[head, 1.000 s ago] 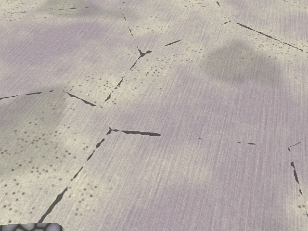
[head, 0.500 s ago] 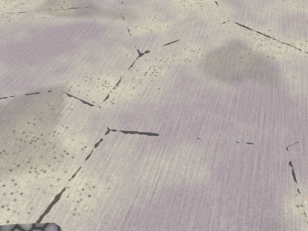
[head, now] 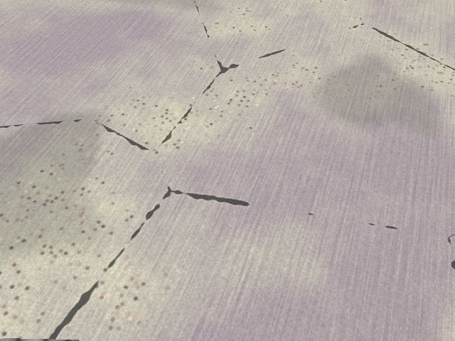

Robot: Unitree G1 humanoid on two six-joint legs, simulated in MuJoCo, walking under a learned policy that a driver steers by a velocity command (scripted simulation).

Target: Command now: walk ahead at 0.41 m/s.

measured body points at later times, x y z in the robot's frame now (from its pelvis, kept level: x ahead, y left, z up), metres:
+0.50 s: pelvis +0.26 +0.01 +0.01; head +0.30 +0.01 +0.46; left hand +0.45 +0.22 -0.11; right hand +0.14 -0.20 -0.13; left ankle +0.08 +0.09 -0.72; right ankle +0.42 -0.08 -0.70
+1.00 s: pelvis +0.54 +0.01 +0.02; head +0.57 +0.01 +0.47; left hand +0.44 +0.23 -0.12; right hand +0.72 -0.20 -0.10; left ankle +0.71 +0.13 -0.68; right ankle +0.42 -0.07 -0.72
